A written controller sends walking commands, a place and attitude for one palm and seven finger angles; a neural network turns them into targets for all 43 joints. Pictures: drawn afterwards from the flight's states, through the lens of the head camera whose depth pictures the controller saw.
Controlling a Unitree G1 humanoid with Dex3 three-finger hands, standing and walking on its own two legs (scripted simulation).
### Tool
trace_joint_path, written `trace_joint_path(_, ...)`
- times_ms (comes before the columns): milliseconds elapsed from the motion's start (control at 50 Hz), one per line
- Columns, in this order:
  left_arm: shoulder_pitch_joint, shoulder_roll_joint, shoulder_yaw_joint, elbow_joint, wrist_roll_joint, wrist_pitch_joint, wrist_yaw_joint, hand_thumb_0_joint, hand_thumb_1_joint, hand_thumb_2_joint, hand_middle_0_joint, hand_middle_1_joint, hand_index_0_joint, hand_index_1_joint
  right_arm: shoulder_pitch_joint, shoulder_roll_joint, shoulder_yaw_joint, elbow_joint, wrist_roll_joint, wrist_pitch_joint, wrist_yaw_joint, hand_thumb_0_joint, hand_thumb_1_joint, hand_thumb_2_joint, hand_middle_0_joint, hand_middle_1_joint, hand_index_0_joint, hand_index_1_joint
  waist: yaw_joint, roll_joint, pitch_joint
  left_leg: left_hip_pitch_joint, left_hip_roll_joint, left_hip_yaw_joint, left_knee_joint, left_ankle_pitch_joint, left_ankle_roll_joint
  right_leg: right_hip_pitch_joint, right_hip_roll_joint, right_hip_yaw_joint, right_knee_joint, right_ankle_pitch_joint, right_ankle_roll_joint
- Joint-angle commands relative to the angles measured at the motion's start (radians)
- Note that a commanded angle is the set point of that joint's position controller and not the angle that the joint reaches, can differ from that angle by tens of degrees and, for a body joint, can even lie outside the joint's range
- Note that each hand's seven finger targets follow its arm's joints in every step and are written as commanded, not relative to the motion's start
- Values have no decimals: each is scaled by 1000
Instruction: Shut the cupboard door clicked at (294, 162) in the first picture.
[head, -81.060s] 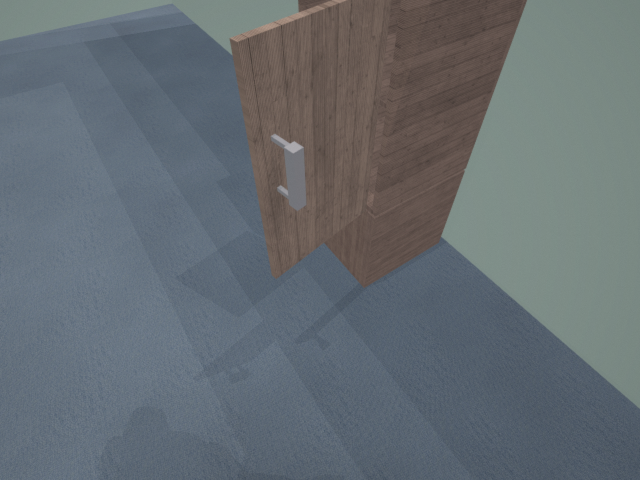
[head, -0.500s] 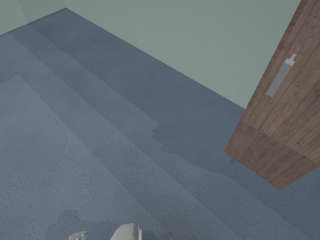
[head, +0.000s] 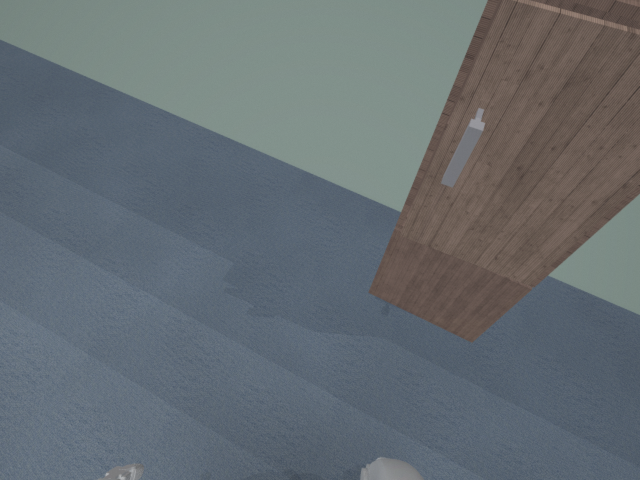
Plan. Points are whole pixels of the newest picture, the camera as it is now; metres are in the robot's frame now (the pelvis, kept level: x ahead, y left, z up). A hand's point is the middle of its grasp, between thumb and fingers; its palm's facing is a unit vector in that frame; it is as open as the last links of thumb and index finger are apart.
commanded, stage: turn to face it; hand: left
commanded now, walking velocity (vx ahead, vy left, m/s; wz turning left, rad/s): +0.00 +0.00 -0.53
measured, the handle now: (463, 148) +0.69 -0.23 +0.00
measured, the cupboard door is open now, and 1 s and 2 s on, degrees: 4 4 4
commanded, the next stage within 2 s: take the last steps up to it in 0.52 s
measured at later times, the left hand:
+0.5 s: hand (243, 476) +0.14 +0.11 -0.16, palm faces -0.20 -0.95 -0.23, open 7.4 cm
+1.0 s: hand (239, 436) +0.19 +0.12 -0.17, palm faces -0.34 -0.92 -0.17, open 7.4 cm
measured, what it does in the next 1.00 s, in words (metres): steps on the spot, turning right: right foot, then left foot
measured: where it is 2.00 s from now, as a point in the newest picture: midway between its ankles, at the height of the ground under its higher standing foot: outside the picture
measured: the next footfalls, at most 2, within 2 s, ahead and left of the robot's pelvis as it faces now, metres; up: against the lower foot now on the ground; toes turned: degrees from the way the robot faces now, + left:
right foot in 0.20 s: +0.03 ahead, -0.15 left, +0.00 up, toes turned -12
left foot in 0.68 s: +0.11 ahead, +0.07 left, +0.00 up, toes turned -12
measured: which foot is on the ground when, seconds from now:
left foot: down 0.00-0.20, up 0.22-0.66, down 0.68-1.00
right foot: up 0.00-0.18, down 0.20-0.68, up 0.70-1.00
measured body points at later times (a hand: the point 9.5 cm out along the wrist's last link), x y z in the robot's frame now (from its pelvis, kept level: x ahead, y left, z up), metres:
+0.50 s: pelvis +0.02 -0.06 +0.00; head +0.05 -0.08 +0.44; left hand +0.15 +0.16 -0.14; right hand +0.02 -0.32 -0.16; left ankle +0.04 +0.10 -0.68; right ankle -0.01 -0.14 -0.75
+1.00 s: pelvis +0.08 -0.06 +0.00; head +0.11 -0.03 +0.45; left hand +0.21 +0.17 -0.16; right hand -0.03 -0.27 -0.13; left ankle +0.07 +0.08 -0.75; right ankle +0.03 -0.21 -0.66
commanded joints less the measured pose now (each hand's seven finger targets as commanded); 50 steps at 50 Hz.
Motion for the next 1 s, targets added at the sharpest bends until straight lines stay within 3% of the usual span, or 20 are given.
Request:
trace_joint_path(0,-80,10,-1,-102,2,-22,-11,0,900,900,-200,-300,-200,-300,86,-219,-74,-27,1,-14,-5,0,-900,-900,200,300,200,300,-54,231,-119,179,236,-97,-85,598,102,-49,-20,-37,-139,0,-6)
trace_joint_path(100,-76,8,-9,-101,4,-34,-8,0,900,900,-200,-300,-200,-300,69,-245,-86,-8,-2,-9,5,0,-900,-900,200,300,200,300,-49,258,-113,127,255,-66,-30,545,87,92,7,-85,-375,13,-43)
trace_joint_path(140,19,32,-4,-73,4,-45,-3,0,900,900,-200,-300,-200,-300,37,-250,-88,-7,6,-8,10,0,-900,-900,200,300,200,300,11,203,-146,59,237,-25,76,466,34,266,13,-83,-581,192,-65)
trace_joint_path(160,117,86,4,-44,10,-57,5,0,900,900,-200,-300,-200,-300,31,-230,-86,-12,17,-8,16,0,-900,-900,200,300,200,300,56,67,-196,-26,179,23,236,363,-17,427,-44,-8,-704,356,-91)
trace_joint_path(180,181,201,24,-23,18,-72,22,0,900,900,-200,-300,-200,-300,4,-140,-63,-55,23,-5,20,0,-900,-900,200,300,200,300,87,-273,-196,-318,11,55,468,-238,-77,580,-293,343,-753,706,-190)
trace_joint_path(200,201,230,25,-8,-1,-69,34,0,900,900,-200,-300,-200,-300,-15,-155,-59,-68,22,13,10,0,-900,-900,200,300,200,300,84,-269,-195,-376,-35,-82,641,-412,-83,507,-390,425,-755,884,-286)
trace_joint_path(220,169,207,20,-20,-3,-63,44,0,900,900,-200,-300,-200,-300,-12,-156,-59,-62,23,26,7,0,-900,-900,200,300,200,300,61,-158,-144,-376,-9,-159,704,-341,-76,427,-377,370,-773,762,-306)
trace_joint_path(240,89,172,20,-39,4,-67,54,0,900,900,-200,-300,-200,-300,-1,-136,-58,-43,20,24,5,0,-900,-900,200,300,200,300,27,-221,-122,-445,-6,-182,727,-284,-77,440,-319,348,-779,692,-290)
trace_joint_path(280,15,109,-4,-55,-3,-71,54,0,900,900,-200,-300,-200,-300,14,-157,-62,-9,15,24,11,0,-900,-900,200,300,200,300,-9,-182,-107,-405,8,-195,734,-156,-92,380,-244,232,-772,670,-254)
trace_joint_path(340,17,88,-13,-51,-2,-84,49,0,900,900,-200,-300,-200,-300,51,-130,-57,19,12,29,19,0,-900,-900,200,300,200,300,-30,-97,-152,-327,-18,-177,662,-76,-98,343,-191,163,-769,683,-231)
trace_joint_path(540,76,96,5,-7,14,-78,49,0,900,900,-200,-300,-200,-300,-34,-102,-52,0,20,16,10,0,-900,-900,200,300,200,300,7,-111,-110,-246,-62,-164,327,-143,-84,339,-212,284,-772,581,-281)
trace_joint_path(620,40,69,0,9,1,-70,48,0,900,900,-200,-300,-200,-300,82,-95,-45,44,21,-4,1,0,-900,-900,200,300,200,300,-52,-95,-132,36,-79,-153,-25,105,-66,214,-134,250,-686,426,-189)
trace_joint_path(640,58,25,-8,3,-5,-66,43,0,900,900,-200,-300,-200,-300,113,-146,-50,53,13,-19,-3,0,-900,-900,200,300,200,300,-54,29,-149,143,18,-246,-130,98,-36,120,-51,196,-609,243,-144)
trace_joint_path(660,82,-23,-17,-7,-8,-61,31,0,900,900,-200,-300,-200,-300,150,-249,-68,54,-5,-23,-5,0,-900,-900,200,300,200,300,-64,274,-136,197,238,-513,-203,21,50,-38,80,63,-415,-60,-94)
trace_joint_path(680,47,-1,-13,-28,4,-59,26,0,900,900,-200,-300,-200,-300,174,-285,-74,44,-12,-14,-10,0,-900,-900,200,300,200,300,-88,280,-98,127,355,-637,-277,-128,134,-93,79,36,-211,-185,-86)
trace_joint_path(700,15,22,-3,-31,16,-51,16,0,900,900,-200,-300,-200,-300,150,-267,-71,40,-12,-14,-14,0,-900,-900,200,300,200,300,-82,197,-36,56,344,-605,-316,-214,142,-121,41,78,-94,-126,-86)
trace_joint_path(720,14,32,2,-18,21,-47,7,0,900,900,-200,-300,-200,-300,121,-236,-60,34,-10,-22,-16,0,-900,-900,200,300,200,300,-59,225,-13,14,302,-584,-333,-228,120,-138,23,87,-28,-63,-81)
trace_joint_path(800,69,5,2,22,18,-56,-16,0,900,900,-200,-300,-200,-300,110,-180,-45,37,-4,-48,-17,0,-900,-900,200,300,200,300,-28,171,-34,87,191,-313,-279,45,58,-160,10,56,39,117,-55)
trace_joint_path(860,47,-12,-5,22,17,-54,-19,0,900,900,-200,-300,-200,-300,184,-167,-45,69,-1,-58,-18,0,-900,-900,200,300,200,300,-43,173,-38,141,193,-254,-262,192,59,-191,-2,46,24,169,-43)
trace_joint_path(980,-75,-32,-23,-2,15,-54,-33,0,900,900,-200,-300,-200,-300,254,-178,-62,121,-7,-60,-12,0,-900,-900,200,300,200,300,-76,199,17,168,225,-189,-273,212,105,-201,-48,-8,-192,192,-39)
